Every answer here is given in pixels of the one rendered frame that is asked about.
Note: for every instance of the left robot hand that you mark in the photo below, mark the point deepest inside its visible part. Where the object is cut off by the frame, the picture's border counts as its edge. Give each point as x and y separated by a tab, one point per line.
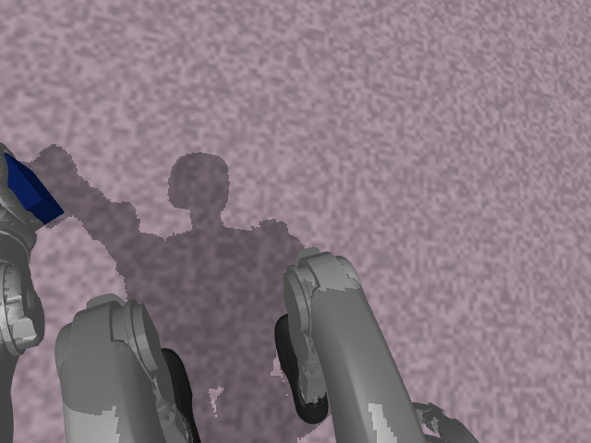
35	222

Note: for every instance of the left robot arm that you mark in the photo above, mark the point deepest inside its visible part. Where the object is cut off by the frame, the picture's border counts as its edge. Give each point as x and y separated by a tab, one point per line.
21	314

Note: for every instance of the right robot hand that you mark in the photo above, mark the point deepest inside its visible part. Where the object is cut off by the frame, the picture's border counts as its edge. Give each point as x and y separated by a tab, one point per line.
450	430

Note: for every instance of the left robot foot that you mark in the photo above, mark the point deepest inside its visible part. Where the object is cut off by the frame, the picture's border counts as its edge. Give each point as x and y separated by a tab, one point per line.
182	392

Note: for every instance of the small box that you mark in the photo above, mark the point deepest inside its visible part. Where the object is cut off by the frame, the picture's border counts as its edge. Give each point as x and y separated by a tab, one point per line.
30	191

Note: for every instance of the right robot foot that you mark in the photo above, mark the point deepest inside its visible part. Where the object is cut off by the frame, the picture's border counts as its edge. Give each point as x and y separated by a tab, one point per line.
311	413

